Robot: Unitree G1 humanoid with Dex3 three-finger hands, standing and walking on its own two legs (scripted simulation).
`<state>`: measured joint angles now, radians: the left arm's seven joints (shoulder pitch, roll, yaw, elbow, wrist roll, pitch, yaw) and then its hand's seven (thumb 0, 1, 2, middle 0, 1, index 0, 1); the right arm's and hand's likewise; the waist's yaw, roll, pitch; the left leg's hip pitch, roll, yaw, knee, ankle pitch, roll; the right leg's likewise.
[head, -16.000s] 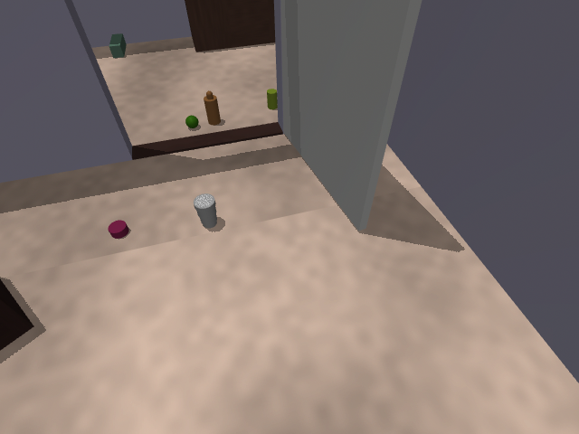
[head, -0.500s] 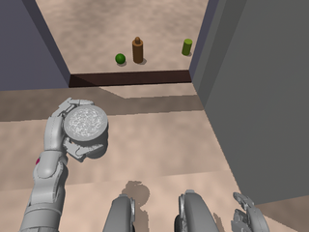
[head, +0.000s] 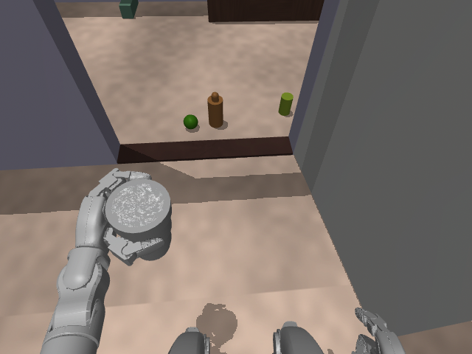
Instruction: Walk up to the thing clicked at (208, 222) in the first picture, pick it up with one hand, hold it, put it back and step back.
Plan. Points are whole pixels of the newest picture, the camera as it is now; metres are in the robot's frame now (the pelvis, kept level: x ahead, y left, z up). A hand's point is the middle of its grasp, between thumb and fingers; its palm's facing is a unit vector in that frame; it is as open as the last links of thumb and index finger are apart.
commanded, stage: lift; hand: left
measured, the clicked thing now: (146, 226) +0.34 +0.17 +0.00
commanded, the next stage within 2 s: hold in 0.58 s
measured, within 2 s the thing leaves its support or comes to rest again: neither
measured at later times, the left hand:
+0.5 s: hand (135, 204) +0.35 +0.17 +0.07, palm faces -0.01 -1.00 +0.00, open 11.9 cm
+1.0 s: hand (133, 200) +0.34 +0.16 +0.09, palm faces -0.01 -1.00 +0.00, open 11.9 cm
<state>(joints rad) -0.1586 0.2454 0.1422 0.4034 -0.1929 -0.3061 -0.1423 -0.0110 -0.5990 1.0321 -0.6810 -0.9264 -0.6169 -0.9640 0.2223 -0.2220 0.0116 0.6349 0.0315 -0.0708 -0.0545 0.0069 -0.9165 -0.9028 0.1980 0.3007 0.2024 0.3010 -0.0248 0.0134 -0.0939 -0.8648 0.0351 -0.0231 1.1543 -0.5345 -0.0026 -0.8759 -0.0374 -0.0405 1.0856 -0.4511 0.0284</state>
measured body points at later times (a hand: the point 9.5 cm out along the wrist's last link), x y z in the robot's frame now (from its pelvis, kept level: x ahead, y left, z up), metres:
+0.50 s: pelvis +0.01 +0.00 +0.03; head +0.07 +0.01 +0.48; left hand +0.34 +0.22 +0.07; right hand +0.14 -0.25 -0.08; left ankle +0.02 +0.12 -0.65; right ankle +0.04 -0.14 -0.65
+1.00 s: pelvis +0.02 +0.00 +0.04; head +0.06 +0.00 +0.49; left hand +0.34 +0.22 +0.09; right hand +0.14 -0.25 -0.06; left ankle +0.02 +0.12 -0.65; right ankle +0.04 -0.14 -0.65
